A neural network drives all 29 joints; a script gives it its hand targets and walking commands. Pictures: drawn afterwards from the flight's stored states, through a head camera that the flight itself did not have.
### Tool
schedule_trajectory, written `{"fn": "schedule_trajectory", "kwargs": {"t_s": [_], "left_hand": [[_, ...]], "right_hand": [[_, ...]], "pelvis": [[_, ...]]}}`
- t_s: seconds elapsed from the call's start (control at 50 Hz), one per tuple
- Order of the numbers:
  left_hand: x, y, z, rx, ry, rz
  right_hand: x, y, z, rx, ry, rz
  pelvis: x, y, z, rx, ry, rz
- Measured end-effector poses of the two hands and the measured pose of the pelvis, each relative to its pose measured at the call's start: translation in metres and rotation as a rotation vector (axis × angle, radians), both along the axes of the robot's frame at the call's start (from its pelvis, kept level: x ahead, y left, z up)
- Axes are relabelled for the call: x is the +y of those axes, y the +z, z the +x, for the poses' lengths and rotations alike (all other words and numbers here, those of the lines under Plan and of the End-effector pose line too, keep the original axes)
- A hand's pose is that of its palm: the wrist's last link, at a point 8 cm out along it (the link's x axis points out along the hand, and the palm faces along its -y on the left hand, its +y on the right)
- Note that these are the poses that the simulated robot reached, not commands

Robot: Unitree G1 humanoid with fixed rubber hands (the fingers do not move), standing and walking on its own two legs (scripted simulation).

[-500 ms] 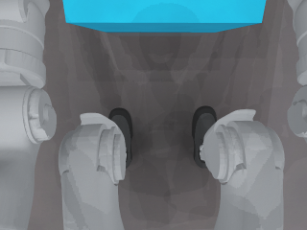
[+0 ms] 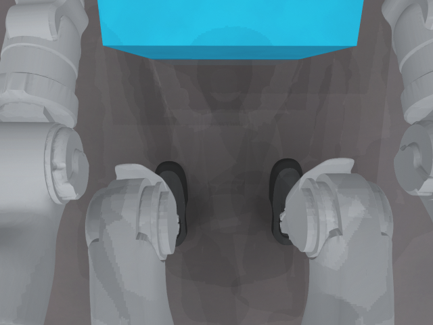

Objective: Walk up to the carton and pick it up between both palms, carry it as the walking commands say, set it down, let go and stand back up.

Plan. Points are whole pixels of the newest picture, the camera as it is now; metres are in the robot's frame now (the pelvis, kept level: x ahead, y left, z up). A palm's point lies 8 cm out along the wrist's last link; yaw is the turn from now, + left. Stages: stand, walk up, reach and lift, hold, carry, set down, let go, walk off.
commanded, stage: reach and lift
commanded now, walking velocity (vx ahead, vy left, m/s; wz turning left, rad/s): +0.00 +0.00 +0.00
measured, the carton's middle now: out of the picture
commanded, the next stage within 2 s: none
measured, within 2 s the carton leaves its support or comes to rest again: leaves its support in 1.10 s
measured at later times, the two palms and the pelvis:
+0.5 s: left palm out of the picture +0.56 +0.19 -0.18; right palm out of the picture +0.56 -0.19 -0.17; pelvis +0.00 +0.00 +0.01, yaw +0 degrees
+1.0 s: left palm out of the picture +0.56 +0.18 -0.18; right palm out of the picture +0.56 -0.19 -0.18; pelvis +0.00 +0.00 +0.00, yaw +0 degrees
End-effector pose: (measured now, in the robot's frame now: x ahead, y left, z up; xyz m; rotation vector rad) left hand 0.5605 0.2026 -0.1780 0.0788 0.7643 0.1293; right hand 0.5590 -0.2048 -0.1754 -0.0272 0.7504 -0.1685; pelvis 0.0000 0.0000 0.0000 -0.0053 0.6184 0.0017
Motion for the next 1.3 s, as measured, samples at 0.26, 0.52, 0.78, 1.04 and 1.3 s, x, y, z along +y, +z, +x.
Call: {"fn": "schedule_trajectory", "kwargs": {"t_s": [0.26, 0.52, 0.78, 1.04, 1.3], "left_hand": [[-0.015, 0.001, 0.006, 0.002, -0.031, 0.000], [-0.017, 0.003, 0.004, 0.012, -0.042, 0.010], [-0.018, 0.000, 0.003, 0.015, -0.055, -0.034], [-0.019, 0.002, 0.003, 0.019, -0.051, -0.016], [-0.025, 0.049, 0.009, -0.016, -0.048, -0.001]], "right_hand": [[0.014, -0.001, 0.003, -0.006, 0.017, -0.003], [0.012, 0.001, 0.001, 0.010, 0.024, -0.012], [0.011, -0.001, 0.003, 0.015, 0.035, 0.023], [0.012, 0.002, 0.004, 0.017, 0.027, 0.016], [0.007, 0.052, 0.011, -0.025, 0.023, 0.011]], "pelvis": [[0.000, 0.003, -0.001, -0.030, 0.006, -0.004], [0.001, 0.006, -0.002, -0.012, 0.009, -0.004], [0.000, -0.004, -0.001, -0.013, 0.008, 0.001], [0.002, 0.001, 0.003, -0.008, 0.008, 0.000], [-0.002, 0.020, -0.005, -0.072, 0.001, 0.013]]}}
